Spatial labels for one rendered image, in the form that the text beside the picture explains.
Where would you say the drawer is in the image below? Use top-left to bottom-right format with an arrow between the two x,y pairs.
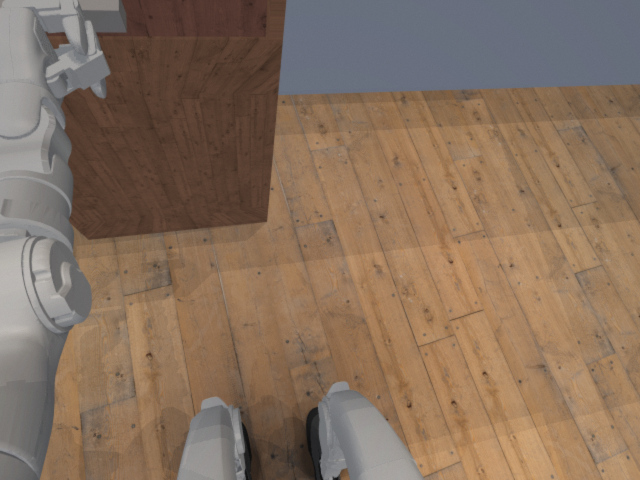
45,0 -> 267,37

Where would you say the right robot thigh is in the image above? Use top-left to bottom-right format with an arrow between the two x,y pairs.
318,390 -> 425,480

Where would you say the left robot forearm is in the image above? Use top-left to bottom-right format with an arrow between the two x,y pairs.
0,82 -> 74,254

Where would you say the left robot hand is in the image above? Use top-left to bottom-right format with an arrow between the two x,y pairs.
0,0 -> 111,107

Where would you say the cabinet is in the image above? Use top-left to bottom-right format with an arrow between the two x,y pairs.
47,0 -> 286,240

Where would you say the handle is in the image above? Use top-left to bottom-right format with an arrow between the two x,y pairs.
0,0 -> 127,33

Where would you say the left robot upper arm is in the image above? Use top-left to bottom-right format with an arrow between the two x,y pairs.
0,235 -> 92,480

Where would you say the robot right foot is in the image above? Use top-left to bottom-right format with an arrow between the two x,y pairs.
306,407 -> 341,480

